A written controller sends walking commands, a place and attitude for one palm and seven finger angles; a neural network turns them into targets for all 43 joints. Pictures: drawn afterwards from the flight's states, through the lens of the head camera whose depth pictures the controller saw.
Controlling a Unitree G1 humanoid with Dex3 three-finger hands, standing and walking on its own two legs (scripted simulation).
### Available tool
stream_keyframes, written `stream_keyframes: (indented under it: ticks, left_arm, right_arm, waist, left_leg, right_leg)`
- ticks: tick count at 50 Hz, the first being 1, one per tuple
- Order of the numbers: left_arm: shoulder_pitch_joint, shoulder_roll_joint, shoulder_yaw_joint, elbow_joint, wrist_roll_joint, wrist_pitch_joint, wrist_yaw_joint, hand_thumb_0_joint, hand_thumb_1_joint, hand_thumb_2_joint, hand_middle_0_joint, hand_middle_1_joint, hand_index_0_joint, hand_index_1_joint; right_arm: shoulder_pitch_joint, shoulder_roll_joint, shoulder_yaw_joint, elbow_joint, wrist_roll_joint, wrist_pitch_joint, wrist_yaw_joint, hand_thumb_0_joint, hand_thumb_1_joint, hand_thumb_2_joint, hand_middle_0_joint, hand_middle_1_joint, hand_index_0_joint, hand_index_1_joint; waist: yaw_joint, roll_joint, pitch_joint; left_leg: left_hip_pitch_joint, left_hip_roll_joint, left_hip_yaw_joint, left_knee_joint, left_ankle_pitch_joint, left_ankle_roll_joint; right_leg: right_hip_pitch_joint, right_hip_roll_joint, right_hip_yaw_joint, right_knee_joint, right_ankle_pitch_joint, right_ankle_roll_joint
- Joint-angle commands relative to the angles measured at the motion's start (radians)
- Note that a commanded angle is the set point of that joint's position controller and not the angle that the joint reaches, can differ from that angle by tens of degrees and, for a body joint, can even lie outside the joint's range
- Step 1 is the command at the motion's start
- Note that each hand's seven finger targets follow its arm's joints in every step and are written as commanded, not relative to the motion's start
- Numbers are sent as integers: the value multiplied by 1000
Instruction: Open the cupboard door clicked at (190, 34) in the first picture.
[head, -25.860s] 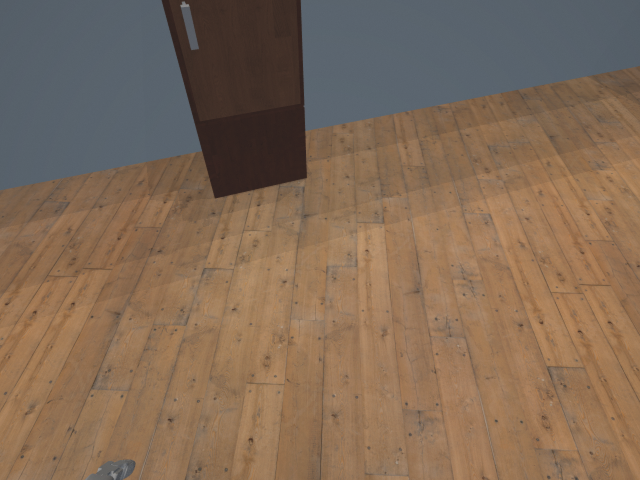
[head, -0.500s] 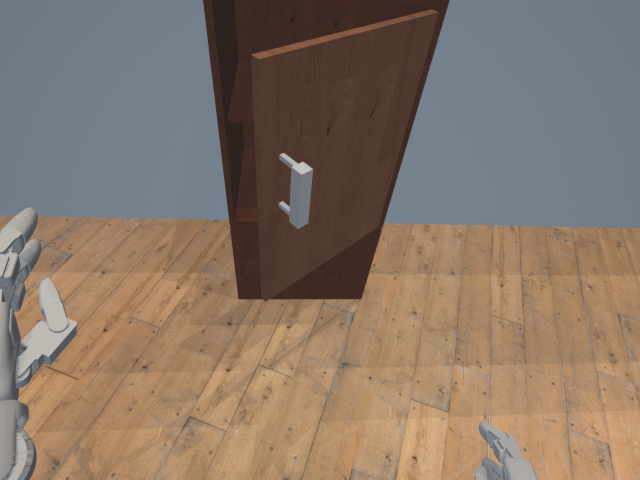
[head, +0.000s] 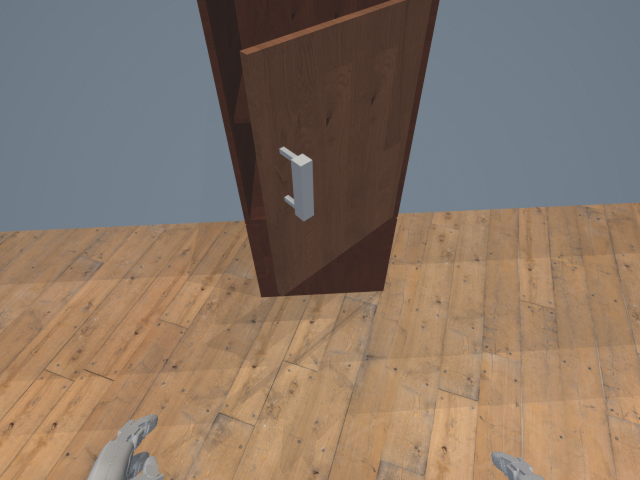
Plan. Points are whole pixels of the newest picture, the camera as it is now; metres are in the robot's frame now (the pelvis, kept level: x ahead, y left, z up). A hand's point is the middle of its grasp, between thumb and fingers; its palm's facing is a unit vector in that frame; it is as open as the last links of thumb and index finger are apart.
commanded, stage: let the arm hang, fingers relaxed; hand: left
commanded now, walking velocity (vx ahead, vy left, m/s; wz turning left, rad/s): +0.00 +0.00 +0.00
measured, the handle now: (295, 183) +0.60 +0.08 +0.02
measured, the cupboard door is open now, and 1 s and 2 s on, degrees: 39 39 39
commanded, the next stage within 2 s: look to check the result in 0.92 s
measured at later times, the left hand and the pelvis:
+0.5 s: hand out of the picture -0.02 +0.20 -0.15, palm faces +0.03 -0.96 -0.29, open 7.4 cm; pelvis +0.01 -0.01 +0.01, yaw +1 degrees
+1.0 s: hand out of the picture +0.04 +0.15 -0.16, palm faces +0.03 -0.98 -0.19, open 7.3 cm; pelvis +0.04 -0.02 +0.02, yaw +0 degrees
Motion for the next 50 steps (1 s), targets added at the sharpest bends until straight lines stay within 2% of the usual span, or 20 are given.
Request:
stream_keyframes:
  ticks: [1,3,4,5,8,11,12,15,21,28,35,44,46,50]
  left_arm:
    - [-38,129,-7,89,-10,-43,10,0,900,900,-200,-300,-200,-300]
    - [-17,127,-16,190,-14,-38,15,0,900,900,-200,-300,-200,-300]
    - [1,121,-20,240,-16,-37,15,0,900,900,-200,-300,-200,-300]
    - [16,117,-24,283,-19,-39,15,0,900,900,-200,-300,-200,-300]
    - [35,89,-21,379,-22,-42,17,0,900,900,-200,-300,-200,-300]
    - [30,91,-27,445,-26,-47,14,0,900,900,-200,-300,-200,-300]
    - [22,99,-27,460,-26,-50,13,0,900,900,-200,-300,-200,-300]
    - [13,81,-37,509,-28,-51,15,0,900,900,-200,-300,-200,-300]
    - [22,74,-44,561,-30,-51,21,0,900,900,-200,-300,-200,-300]
    - [24,58,-49,579,-32,-52,28,0,900,900,-200,-300,-200,-300]
    - [23,34,-50,584,-33,-53,32,0,900,900,-200,-300,-200,-300]
    - [34,7,-48,590,-36,-54,34,0,900,900,-200,-300,-200,-300]
    - [34,6,-48,589,-36,-56,34,0,900,900,-200,-300,-200,-300]
    - [41,-1,-47,590,-37,-57,36,0,900,900,-200,-300,-200,-300]
  right_arm:
    - [-1,-127,-30,-40,-11,14,-5,0,-900,-900,200,300,200,300]
    - [-5,-111,-21,-11,-11,24,-8,0,-900,-900,200,300,200,300]
    - [-4,-100,-18,4,-9,27,-10,0,-900,-900,200,300,200,300]
    - [3,-89,-15,19,-7,29,-13,0,-900,-900,200,300,200,300]
    - [35,-63,-18,60,-5,37,-22,0,-900,-900,200,300,200,300]
    - [67,-64,-22,101,-1,42,-26,0,-900,-900,200,300,200,300]
    - [78,-81,-26,108,2,42,-28,0,-900,-900,200,300,200,300]
    - [103,-77,-28,148,3,44,-31,0,-900,-900,200,300,200,300]
    - [121,-64,-25,196,3,45,-32,0,-900,-900,200,300,200,300]
    - [123,-23,-15,230,1,44,-30,0,-900,-900,200,300,200,300]
    - [117,0,-5,249,0,38,-34,0,-900,-900,200,300,200,300]
    - [127,20,-3,258,0,36,-40,0,-900,-900,200,300,200,300]
    - [131,19,-3,256,0,34,-42,0,-900,-900,200,300,200,300]
    - [136,15,-7,257,2,33,-44,0,-900,-900,200,300,200,300]
  waist:
    - [-4,-84,-26]
    - [12,68,-11]
    - [20,120,-13]
    - [23,145,-18]
    - [22,162,-36]
    - [12,115,-26]
    - [10,53,-15]
    - [0,-25,35]
    - [-1,-87,63]
    - [2,-102,64]
    - [9,-47,71]
    - [10,-9,60]
    - [9,-8,52]
    - [9,-50,41]
  left_leg:
    - [92,94,-142,-137,54,18]
    - [51,103,-166,-202,0,20]
    - [39,102,-171,-224,-41,19]
    - [35,99,-174,-234,-52,18]
    - [64,94,-157,-227,-72,9]
    - [101,94,-157,-230,-81,5]
    - [120,101,-155,-225,-61,7]
    - [132,105,-152,-236,-54,8]
    - [167,104,-132,-243,-26,8]
    - [183,100,-104,-234,46,2]
    - [179,104,-101,-243,123,-1]
    - [189,101,-93,-235,145,-6]
    - [195,103,-96,-233,165,-4]
    - [214,107,-94,-226,187,-1]
  right_leg:
    - [-33,-104,139,-156,-18,-58]
    - [29,-83,125,-146,-20,-42]
    - [56,-80,120,-149,-16,-40]
    - [82,-80,122,-157,-1,-41]
    - [100,-92,117,-197,5,-48]
    - [78,-99,120,-233,-12,-55]
    - [71,-96,113,-245,-8,-55]
    - [37,-102,114,-273,-30,-55]
    - [17,-107,110,-293,-47,-51]
    - [27,-114,108,-294,-13,-44]
    - [70,-111,104,-278,88,-36]
    - [98,-112,100,-284,124,-35]
    - [106,-111,101,-282,147,-36]
    - [114,-111,93,-280,174,-34]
